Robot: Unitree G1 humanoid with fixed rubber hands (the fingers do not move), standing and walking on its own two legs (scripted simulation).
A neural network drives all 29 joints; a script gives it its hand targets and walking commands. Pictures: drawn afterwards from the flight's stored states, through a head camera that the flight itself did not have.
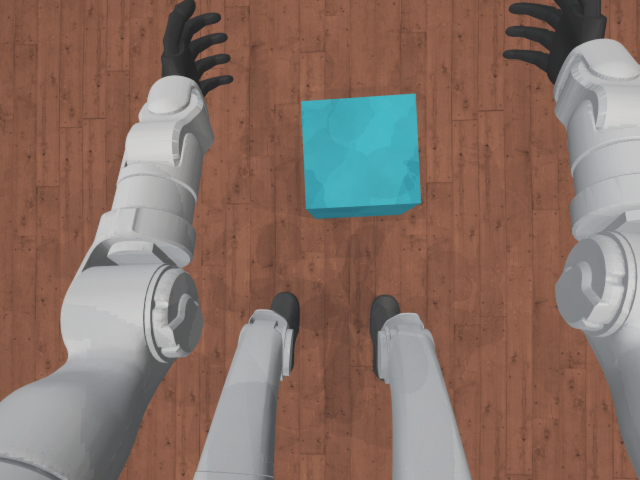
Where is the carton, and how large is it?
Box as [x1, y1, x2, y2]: [301, 94, 420, 218]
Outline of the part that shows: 415,94 301,101 306,209 315,218 400,214 420,202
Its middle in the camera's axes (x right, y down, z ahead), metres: +0.08 -0.17 +0.84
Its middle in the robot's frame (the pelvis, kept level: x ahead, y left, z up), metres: +0.53 -0.03 -0.52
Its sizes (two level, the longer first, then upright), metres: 0.210 0.200 0.250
